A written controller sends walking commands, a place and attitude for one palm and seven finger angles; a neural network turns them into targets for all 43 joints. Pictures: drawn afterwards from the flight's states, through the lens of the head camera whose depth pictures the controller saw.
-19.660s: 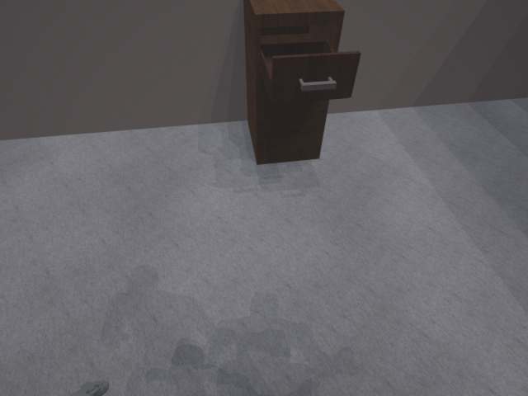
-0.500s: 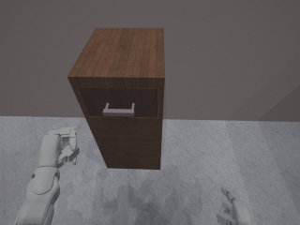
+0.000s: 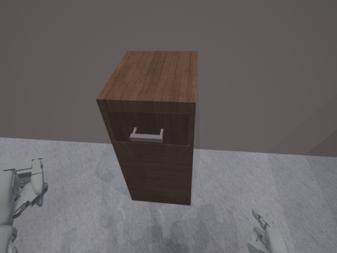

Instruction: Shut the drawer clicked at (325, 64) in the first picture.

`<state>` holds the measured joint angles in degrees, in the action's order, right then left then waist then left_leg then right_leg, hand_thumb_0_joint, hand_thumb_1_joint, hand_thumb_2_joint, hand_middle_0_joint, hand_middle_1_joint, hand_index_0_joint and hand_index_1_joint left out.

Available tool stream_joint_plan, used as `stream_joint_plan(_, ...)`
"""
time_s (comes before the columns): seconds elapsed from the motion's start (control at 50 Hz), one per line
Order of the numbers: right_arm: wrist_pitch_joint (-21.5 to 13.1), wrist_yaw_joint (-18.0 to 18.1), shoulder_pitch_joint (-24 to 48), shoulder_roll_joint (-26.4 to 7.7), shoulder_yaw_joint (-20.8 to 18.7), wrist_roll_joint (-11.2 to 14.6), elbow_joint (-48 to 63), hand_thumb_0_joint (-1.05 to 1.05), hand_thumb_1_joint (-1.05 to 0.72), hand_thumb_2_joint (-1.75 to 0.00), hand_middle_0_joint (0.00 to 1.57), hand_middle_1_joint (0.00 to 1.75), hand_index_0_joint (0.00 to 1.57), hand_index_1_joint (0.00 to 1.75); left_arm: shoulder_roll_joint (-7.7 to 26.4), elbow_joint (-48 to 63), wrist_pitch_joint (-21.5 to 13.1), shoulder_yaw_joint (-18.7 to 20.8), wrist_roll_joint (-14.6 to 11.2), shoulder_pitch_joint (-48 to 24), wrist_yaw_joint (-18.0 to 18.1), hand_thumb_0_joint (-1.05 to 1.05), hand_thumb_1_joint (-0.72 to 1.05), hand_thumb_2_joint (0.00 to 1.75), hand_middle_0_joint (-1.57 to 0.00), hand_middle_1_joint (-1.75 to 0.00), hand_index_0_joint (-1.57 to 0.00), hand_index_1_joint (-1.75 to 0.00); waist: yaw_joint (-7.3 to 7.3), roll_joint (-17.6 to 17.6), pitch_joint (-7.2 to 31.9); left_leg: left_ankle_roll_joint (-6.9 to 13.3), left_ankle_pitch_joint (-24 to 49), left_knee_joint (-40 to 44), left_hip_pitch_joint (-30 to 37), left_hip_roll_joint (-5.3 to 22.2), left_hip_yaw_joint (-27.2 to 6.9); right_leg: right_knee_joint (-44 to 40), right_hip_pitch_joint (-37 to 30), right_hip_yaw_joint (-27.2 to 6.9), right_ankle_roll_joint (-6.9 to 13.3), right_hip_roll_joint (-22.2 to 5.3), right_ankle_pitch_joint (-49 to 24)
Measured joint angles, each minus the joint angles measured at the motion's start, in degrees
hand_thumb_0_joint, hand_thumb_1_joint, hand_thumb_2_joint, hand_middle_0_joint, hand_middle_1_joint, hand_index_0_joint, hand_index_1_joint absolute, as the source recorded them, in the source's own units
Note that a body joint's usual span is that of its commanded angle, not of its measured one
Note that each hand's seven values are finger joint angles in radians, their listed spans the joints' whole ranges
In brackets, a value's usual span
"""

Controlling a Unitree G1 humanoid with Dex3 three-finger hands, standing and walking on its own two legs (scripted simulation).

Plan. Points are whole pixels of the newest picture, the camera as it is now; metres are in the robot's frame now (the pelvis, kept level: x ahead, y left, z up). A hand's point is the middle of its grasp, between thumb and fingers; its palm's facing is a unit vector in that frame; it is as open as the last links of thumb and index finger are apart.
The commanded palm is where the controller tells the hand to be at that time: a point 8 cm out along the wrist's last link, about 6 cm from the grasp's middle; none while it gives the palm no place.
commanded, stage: draw the hand back to the body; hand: left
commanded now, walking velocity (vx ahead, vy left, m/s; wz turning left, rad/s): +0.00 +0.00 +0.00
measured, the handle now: (147, 134) +0.58 +0.18 -0.11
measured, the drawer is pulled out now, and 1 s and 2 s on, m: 0.00 0.00 0.00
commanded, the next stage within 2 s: step back with the hand held close in 0.10 s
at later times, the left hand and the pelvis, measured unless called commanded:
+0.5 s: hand (55, 190) +0.18 +0.24 +0.14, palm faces +0.28 -0.83 -0.48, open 3.3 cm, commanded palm +0.11 +0.29 +0.17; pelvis -0.02 +0.01 +0.00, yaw -1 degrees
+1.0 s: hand (19, 231) +0.10 +0.25 +0.15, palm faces +0.34 -0.83 -0.44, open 3.3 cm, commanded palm +0.04 +0.30 +0.17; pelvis -0.09 +0.02 -0.01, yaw +0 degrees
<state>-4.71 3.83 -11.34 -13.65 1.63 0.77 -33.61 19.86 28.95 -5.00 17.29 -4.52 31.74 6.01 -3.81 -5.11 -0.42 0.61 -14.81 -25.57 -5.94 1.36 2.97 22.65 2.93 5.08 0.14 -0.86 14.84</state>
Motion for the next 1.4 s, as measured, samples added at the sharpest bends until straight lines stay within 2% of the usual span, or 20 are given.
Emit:
stream_joint_plan(0.14,-0.54,0.36,0.23,0.41,0.01,-0.19,-0.64,0.02,-0.91,-0.89,0.20,0.30,0.20,0.30,-2.51,-4.39,0.64,-1.54,0.49,-1.93,0.15,0.01,0.89,0.90,-1.41,-1.60,-1.41,-1.60,-0.08,0.39,-1.46,-0.14,0.72,0.24,-0.35,0.09,-0.21,0.23,0.51,0.19,0.26,0.10,-0.36)
stream_joint_plan(0.24,-1.90,0.59,-0.82,0.53,0.03,-0.39,-1.28,0.02,-0.91,-0.89,0.20,0.30,0.20,0.30,-2.03,-2.54,0.80,-2.61,0.78,-1.03,0.47,0.02,0.89,0.90,-1.41,-1.60,-1.41,-1.60,0.25,0.77,-0.94,-0.28,0.31,-0.03,0.07,0.25,0.01,0.51,0.20,-0.05,0.35,0.24,-0.05)
stream_joint_plan(0.36,1.03,-0.24,0.39,0.25,-0.40,-0.79,0.47,0.02,-0.91,-0.89,0.20,0.30,0.20,0.30,0.44,-1.41,-4.08,3.00,1.20,-1.81,0.44,0.02,0.89,0.90,-1.41,-1.60,-1.41,-1.60,2.68,0.70,-0.95,-0.18,0.62,-0.91,-3.33,0.59,-0.31,-0.30,2.76,0.24,0.16,0.59,-1.19)
stream_joint_plan(0.5,4.65,-0.53,1.78,-0.58,-2.48,-0.71,2.01,0.02,-0.91,-0.89,0.20,0.30,0.20,0.30,0.31,-0.46,-4.49,1.32,1.17,3.21,-0.40,0.01,0.89,0.90,-1.40,-1.60,-1.40,-1.60,4.45,1.46,-2.82,0.77,2.42,-0.10,-7.20,-0.36,0.94,0.81,7.86,-0.95,-0.66,-0.47,-2.43)
stream_joint_plan(0.56,5.52,-0.12,1.23,-0.38,-2.90,-0.59,2.43,0.02,-0.91,-0.89,0.20,0.30,0.20,0.30,1.67,2.04,-4.19,1.17,1.14,5.63,-0.29,0.02,0.89,0.90,-1.40,-1.60,-1.40,-1.60,4.34,2.47,-3.24,1.03,2.64,-0.70,-8.58,-0.66,1.02,1.92,9.44,-1.02,-0.88,-0.83,-2.39)
stream_joint_plan(0.68,5.49,0.59,0.80,0.53,-2.71,-0.65,2.74,0.02,-0.91,-0.89,0.20,0.30,0.20,0.30,4.22,6.06,-5.05,3.80,1.03,6.18,1.02,0.02,0.89,0.90,-1.40,-1.60,-1.40,-1.60,3.48,3.95,-3.30,1.36,3.05,-2.49,-10.87,-0.97,0.68,4.06,11.70,-0.71,-1.02,-1.27,-2.50)
stream_joint_plan(0.82,3.95,0.52,2.21,1.53,-1.98,-0.58,3.18,0.02,-0.91,-0.89,0.20,0.30,0.20,0.30,2.73,5.00,-6.21,4.18,1.53,4.58,1.72,0.02,0.89,0.90,-1.40,-1.60,-1.40,-1.60,3.53,3.38,-2.75,1.63,3.82,-4.87,-13.57,-0.81,0.49,6.36,14.27,-0.54,-0.91,-1.28,-3.25)
stream_joint_plan(0.98,3.14,0.46,1.20,1.21,-1.83,-1.01,2.49,0.01,-0.91,-0.89,0.20,0.30,0.20,0.30,1.30,5.73,-7.23,2.31,2.24,4.91,2.56,0.02,0.89,0.90,-1.41,-1.60,-1.41,-1.60,3.47,3.16,-2.06,1.21,1.37,-9.01,-17.46,-0.42,-1.42,5.73,16.03,-0.04,-0.52,-0.05,-5.55)
stream_joint_plan(1.02,3.11,0.73,0.67,0.86,-1.88,-1.15,1.95,0.01,-0.91,-0.89,0.20,0.30,0.20,0.30,1.44,6.48,-7.55,2.08,2.31,4.70,2.97,0.02,0.89,0.90,-1.41,-1.60,-1.41,-1.60,3.62,3.41,-2.16,1.45,2.70,-9.04,-17.81,-0.50,-1.82,6.00,16.41,-0.12,-0.66,0.16,-5.26)
stream_joint_plan(1.06,2.97,1.14,0.09,0.76,-1.92,-1.32,1.45,0.01,-0.91,-0.89,0.20,0.30,0.20,0.30,2.00,6.88,-7.81,2.33,2.53,4.04,3.16,0.02,0.89,0.90,-1.41,-1.60,-1.41,-1.60,4.22,3.54,-2.35,2.05,5.65,-7.97,-17.83,-0.46,-2.16,7.20,17.07,-0.82,-1.11,0.89,-2.00)
stream_joint_plan(1.12,2.61,1.58,-1.38,1.52,-2.27,-1.45,1.28,0.02,-0.91,-0.89,0.20,0.30,0.20,0.30,3.95,6.24,-8.22,3.77,3.45,2.24,2.88,0.02,0.89,0.90,-1.41,-1.60,-1.41,-1.60,5.78,3.67,-2.27,2.57,7.01,-6.09,-18.35,-1.09,-3.92,15.27,18.09,-3.68,-1.29,3.41,1.54)
stream_joint_plan(1.16,2.16,1.29,-2.52,2.15,-2.32,-1.47,1.22,0.02,-0.91,-0.89,0.20,0.30,0.20,0.30,5.14,6.22,-8.63,5.29,3.65,2.29,2.73,0.02,0.89,0.90,-1.41,-1.60,-1.41,-1.60,6.23,3.77,-1.18,2.60,8.15,-4.83,-19.39,-1.21,-4.81,18.19,16.53,-4.71,-1.15,4.99,2.38)
stream_joint_plan(1.2,1.54,0.83,-3.05,2.70,-2.10,-1.59,1.12,0.02,-0.91,-0.89,0.20,0.30,0.20,0.30,5.94,6.74,-9.34,7.15,3.29,3.73,2.76,0.02,0.89,0.90,-1.41,-1.60,-1.41,-1.60,6.11,4.40,0.35,2.33,9.33,-4.10,-21.15,-1.38,-4.84,16.53,13.25,-5.31,-0.78,5.58,3.70)
stream_joint_plan(1.26,0.59,-0.08,-1.44,3.09,-1.65,-2.01,0.73,0.02,-0.91,-0.89,0.20,0.30,0.20,0.30,5.88,7.78,-10.30,8.86,2.36,6.12,2.49,0.01,0.89,0.90,-1.41,-1.60,-1.41,-1.60,4.85,6.06,1.53,1.73,10.64,-3.67,-24.66,-1.68,-3.22,7.73,8.41,-6.48,0.56,4.83,7.78)
stream_joint_plan(1.3,0.07,-0.49,1.62,2.55,-1.72,-2.22,-0.11,0.02,-0.91,-0.89,0.20,0.30,0.20,0.30,4.58,7.74,-10.87,7.60,2.02,5.29,1.90,0.01,0.89,0.90,-1.41,-1.60,-1.41,-1.60,4.07,5.02,-0.81,1.26,12.42,-2.73,-25.70,-0.66,-3.00,4.46,8.45,-6.80,1.39,5.62,8.01)
stream_joint_plan(1.34,0.38,-0.86,4.07,2.08,-1.88,-2.05,-0.86,0.02,-0.91,-0.89,0.20,0.30,0.20,0.30,4.13,8.07,-11.09,5.46,1.93,4.16,1.22,0.02,0.89,0.90,-1.41,-1.60,-1.41,-1.60,3.62,3.57,-3.61,1.08,14.64,-0.61,-24.76,0.44,-3.54,4.19,8.73,-6.44,0.99,6.74,4.32)
stream_joint_plan(1.4,1.07,-1.19,5.21,2.44,-1.76,-1.20,-0.57,0.02,-0.91,-0.89,0.20,0.30,0.20,0.30,6.13,10.28,-11.51,4.55,1.48,4.85,0.29,0.02,0.89,0.90,-1.41,-1.60,-1.41,-1.60,3.41,3.85,-4.80,0.80,16.33,0.67,-23.56,1.16,-3.24,5.43,8.85,-6.76,0.66,7.29,4.19)
